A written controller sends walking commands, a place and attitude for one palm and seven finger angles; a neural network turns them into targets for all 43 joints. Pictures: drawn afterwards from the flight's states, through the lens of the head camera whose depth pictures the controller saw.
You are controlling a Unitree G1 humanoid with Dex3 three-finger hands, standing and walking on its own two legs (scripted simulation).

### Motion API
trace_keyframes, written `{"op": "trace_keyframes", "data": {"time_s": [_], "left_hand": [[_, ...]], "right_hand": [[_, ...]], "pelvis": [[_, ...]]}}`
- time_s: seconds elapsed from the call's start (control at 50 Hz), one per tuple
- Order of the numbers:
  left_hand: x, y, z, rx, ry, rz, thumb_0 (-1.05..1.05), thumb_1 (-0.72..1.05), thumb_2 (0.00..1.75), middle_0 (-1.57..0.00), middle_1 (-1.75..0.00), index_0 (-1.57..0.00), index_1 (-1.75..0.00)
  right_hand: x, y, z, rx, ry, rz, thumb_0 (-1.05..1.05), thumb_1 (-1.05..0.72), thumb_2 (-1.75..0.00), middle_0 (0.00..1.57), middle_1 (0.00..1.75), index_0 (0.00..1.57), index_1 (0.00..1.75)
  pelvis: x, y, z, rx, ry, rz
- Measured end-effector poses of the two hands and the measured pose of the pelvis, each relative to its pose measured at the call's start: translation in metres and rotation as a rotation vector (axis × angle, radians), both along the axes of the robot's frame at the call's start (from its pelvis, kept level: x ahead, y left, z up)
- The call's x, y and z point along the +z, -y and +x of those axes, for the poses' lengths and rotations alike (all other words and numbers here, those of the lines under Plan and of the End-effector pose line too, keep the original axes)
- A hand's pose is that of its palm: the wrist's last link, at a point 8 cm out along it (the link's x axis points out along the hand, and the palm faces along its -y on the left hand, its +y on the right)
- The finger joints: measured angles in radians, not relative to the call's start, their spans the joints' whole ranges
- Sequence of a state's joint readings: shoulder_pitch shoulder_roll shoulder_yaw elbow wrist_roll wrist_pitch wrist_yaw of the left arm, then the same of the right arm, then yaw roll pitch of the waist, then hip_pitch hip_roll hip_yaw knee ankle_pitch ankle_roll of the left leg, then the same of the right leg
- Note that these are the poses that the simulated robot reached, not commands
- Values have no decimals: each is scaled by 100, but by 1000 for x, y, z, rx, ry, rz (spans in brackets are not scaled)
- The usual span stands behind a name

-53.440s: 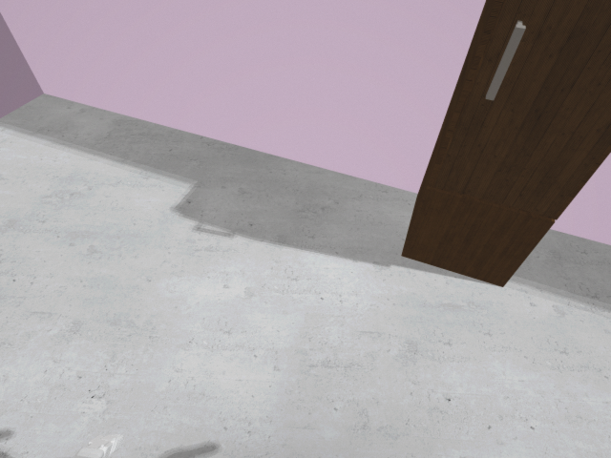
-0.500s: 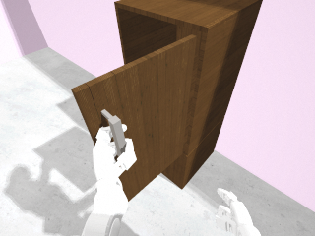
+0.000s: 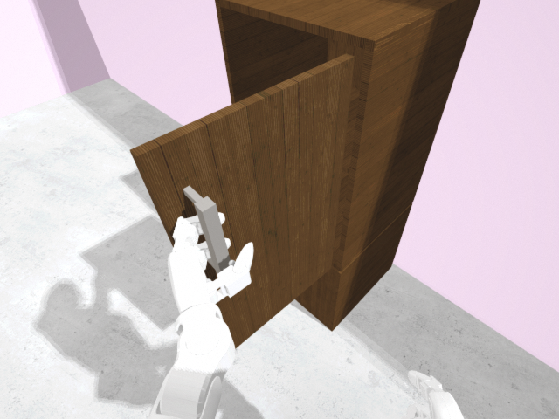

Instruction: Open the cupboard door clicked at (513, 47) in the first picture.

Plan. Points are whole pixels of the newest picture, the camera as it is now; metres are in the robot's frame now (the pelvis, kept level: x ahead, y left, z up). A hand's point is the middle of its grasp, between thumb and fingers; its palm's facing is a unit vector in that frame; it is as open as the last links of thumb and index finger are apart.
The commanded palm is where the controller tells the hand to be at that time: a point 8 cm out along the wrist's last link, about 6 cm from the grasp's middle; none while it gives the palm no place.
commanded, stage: open thumb and fingers to let go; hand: left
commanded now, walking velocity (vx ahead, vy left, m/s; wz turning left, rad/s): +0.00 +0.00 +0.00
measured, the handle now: (209, 238) +0.34 +0.13 +0.10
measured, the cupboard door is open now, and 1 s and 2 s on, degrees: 87 88 88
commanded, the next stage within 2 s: slide the hand sideways off the handle in 0.52 s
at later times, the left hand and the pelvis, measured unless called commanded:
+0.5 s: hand (229, 263) +0.30 +0.09 +0.10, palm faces +0.35 -0.94 -0.03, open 15.1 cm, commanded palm +0.25 +0.12 +0.10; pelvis -0.03 +0.04 +0.00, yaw +0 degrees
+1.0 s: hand (227, 288) +0.26 +0.09 +0.10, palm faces -0.04 -1.00 +0.03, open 16.4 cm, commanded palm +0.23 +0.14 +0.10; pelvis -0.04 +0.04 +0.00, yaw -1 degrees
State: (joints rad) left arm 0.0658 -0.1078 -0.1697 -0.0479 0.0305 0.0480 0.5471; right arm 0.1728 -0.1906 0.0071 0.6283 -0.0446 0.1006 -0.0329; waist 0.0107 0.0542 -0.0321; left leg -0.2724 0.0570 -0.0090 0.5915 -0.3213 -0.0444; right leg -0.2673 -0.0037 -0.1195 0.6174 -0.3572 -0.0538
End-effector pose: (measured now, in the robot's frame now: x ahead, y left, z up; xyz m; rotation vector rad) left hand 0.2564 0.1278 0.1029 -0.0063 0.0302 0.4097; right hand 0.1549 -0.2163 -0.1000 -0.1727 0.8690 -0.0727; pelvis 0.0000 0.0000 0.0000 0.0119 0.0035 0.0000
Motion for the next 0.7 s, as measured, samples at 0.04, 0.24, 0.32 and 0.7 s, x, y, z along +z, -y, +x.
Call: {"op": "trace_keyframes", "data": {"time_s": [0.04, 0.24, 0.32, 0.7], "left_hand": [[0, 0, -1, -7, 2, 3, 2, 24, 63, -33, -123, -34, -126], [2, -7, -3, -15, 21, 17, 1, -31, 39, -31, -118, -31, -118], [1, -8, -3, -31, 21, 28, 0, -41, 34, -29, -108, -29, -108], [0, -10, -1, -146, 27, 66, -1, -50, 30, -28, -49, -21, -54]], "right_hand": [[1, -2, -2, -6, 8, 1, 1, -90, -90, 20, 29, 20, 30], [8, -21, -2, 8, 42, -3, 1, -90, -90, 20, 29, 20, 30], [10, -32, -2, 21, 53, 3, 1, -90, -90, 20, 29, 20, 30], [1, -62, -19, 66, 8, 37, 1, -90, -90, 20, 29, 20, 30]], "pelvis": [[0, -2, -1, -3, 3, -2], [-1, -19, -12, -4, 17, -13], [-2, -26, -16, -4, 17, -17], [-7, -40, -34, -1, 7, -16]]}}
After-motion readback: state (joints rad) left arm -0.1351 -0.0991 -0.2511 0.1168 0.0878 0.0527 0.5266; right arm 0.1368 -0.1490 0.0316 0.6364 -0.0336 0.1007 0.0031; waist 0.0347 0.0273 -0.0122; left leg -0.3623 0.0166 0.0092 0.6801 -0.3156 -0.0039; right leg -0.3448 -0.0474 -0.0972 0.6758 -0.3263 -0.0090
